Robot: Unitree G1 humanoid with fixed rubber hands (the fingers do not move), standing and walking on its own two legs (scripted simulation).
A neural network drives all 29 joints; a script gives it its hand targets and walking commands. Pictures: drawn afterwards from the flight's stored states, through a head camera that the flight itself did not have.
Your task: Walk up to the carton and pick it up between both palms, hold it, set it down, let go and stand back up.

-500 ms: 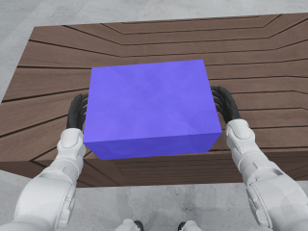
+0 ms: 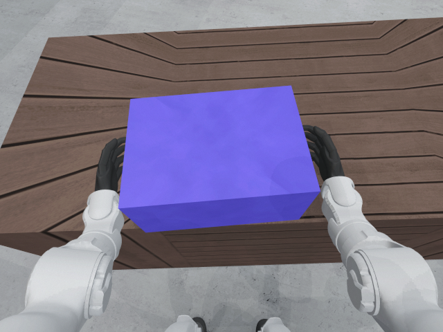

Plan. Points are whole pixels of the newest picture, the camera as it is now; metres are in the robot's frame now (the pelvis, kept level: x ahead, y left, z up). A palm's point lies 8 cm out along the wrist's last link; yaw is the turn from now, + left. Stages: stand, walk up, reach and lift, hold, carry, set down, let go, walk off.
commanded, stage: reach and lift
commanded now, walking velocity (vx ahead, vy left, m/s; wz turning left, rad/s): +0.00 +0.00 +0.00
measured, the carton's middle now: (216, 160) +0.45 +0.04 -0.03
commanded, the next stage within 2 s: none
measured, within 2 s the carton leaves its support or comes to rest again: leaves its support in 0.88 s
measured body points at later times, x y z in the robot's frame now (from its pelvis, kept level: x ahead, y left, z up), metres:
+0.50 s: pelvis -0.01 +0.00 +0.00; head +0.12 -0.02 +0.43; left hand +0.39 +0.24 -0.01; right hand +0.43 -0.18 -0.01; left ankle +0.01 +0.12 -0.69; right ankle +0.01 -0.13 -0.69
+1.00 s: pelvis -0.03 +0.00 +0.00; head +0.09 -0.02 +0.43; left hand +0.38 +0.23 +0.01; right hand +0.42 -0.18 +0.01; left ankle +0.01 +0.12 -0.69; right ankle +0.01 -0.13 -0.69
